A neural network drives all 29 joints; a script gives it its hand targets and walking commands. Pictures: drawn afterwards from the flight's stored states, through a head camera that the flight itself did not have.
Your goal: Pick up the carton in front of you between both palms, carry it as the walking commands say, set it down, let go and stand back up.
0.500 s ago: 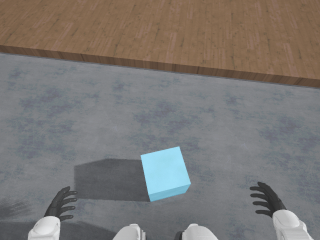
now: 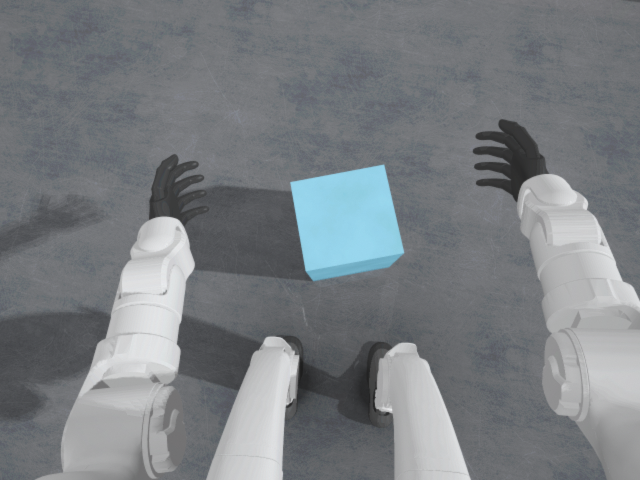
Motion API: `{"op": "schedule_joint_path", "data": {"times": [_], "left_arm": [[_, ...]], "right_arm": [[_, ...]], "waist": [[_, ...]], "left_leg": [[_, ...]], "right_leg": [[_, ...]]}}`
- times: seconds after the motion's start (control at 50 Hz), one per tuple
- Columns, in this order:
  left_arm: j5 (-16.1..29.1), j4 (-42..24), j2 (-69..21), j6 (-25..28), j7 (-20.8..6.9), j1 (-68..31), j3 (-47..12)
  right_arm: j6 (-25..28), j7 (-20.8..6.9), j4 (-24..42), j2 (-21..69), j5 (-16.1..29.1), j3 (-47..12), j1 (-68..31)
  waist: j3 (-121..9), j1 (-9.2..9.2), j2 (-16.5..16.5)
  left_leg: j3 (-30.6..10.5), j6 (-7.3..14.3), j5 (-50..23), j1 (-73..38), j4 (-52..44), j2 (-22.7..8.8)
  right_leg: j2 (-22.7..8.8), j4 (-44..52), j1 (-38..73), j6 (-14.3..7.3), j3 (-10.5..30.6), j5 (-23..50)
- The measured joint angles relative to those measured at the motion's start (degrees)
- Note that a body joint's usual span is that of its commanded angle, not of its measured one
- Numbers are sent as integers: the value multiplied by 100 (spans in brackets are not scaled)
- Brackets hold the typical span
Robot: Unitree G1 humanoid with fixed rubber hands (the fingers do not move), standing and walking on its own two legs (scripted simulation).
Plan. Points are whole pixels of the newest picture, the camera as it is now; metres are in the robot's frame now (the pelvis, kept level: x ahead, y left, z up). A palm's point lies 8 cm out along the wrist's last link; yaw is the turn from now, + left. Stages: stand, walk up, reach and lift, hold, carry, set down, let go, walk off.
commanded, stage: reach and lift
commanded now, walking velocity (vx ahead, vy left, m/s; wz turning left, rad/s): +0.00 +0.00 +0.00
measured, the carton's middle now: (344, 229) +0.50 +0.00 -0.55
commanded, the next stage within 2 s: none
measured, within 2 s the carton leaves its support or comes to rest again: leaves its support in 1.96 s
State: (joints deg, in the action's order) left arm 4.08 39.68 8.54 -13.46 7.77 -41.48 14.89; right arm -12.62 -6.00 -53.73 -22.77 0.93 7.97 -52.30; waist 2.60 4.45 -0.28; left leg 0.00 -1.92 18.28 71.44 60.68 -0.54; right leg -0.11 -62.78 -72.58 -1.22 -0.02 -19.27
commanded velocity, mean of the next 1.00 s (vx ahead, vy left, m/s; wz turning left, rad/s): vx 0.00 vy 0.00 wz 0.00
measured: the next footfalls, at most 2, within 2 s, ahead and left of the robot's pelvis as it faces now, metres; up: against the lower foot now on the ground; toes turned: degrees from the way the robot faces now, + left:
none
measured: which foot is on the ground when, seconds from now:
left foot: down 0.00-1.00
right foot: down 0.00-1.00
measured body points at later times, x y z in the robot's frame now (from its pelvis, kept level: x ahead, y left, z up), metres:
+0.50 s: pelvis +0.02 -0.01 -0.06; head +0.34 -0.03 +0.25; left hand +0.48 +0.20 -0.20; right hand +0.56 -0.17 -0.20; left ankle +0.09 +0.14 -0.64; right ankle +0.08 -0.10 -0.64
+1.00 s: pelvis -0.04 +0.01 -0.26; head +0.32 -0.01 +0.00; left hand +0.47 +0.20 -0.43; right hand +0.54 -0.17 -0.43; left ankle +0.08 +0.14 -0.64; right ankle +0.08 -0.10 -0.64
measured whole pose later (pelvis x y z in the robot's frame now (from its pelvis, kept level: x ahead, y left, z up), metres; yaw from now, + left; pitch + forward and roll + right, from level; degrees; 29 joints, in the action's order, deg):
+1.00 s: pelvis -0.04 +0.01 -0.26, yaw +3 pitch +41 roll +5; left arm 10.5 54.2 8.9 -5.8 11.8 -73.8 15.2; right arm -6.3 -0.3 -69.8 -30.1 9.7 -2.3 -87.0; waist 14.2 4.9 1.4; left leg 0.7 -3.4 28.5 126.9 114.2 2.0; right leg 0.3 -117.1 -129.4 -0.6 3.2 -28.8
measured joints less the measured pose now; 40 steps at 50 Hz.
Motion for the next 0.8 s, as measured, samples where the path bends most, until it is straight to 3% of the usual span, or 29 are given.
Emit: {"op": "schedule_joint_path", "data": {"times": [0.22,0.36,0.5,0.6,0.8], "left_arm": [[-470,284,-466,-8,150,-1855,875],[-774,18,-684,334,-28,-1718,1240],[-855,362,-717,790,-176,-1440,1373],[-593,552,-596,995,-120,-1433,1143],[420,597,-150,922,290,-2049,230]], "right_arm": [[32,-108,-973,-202,-467,275,-2290],[267,-29,-828,11,-798,536,-2306],[556,153,-790,356,-936,730,-1902],[714,360,-730,388,-708,569,-1746],[709,600,-565,-384,490,-546,-2224]], "waist": [[69,228,-15],[-176,189,-51],[-767,88,-82],[-878,6,-46],[18,3,96]], "left_leg": [[85,-49,-145,1268,262,-72],[106,-68,-65,1745,260,-86],[75,-98,312,2751,1040,-29],[-4,-137,692,3688,2060,86],[53,-100,1093,5060,4168,178]], "right_leg": [[79,-314,-1352,-49,90,176],[96,-342,-1856,-66,112,94],[75,-1121,-2859,-54,139,-304],[68,-2130,-3802,-12,191,-655],[63,-4223,-5185,75,291,-1008]]}}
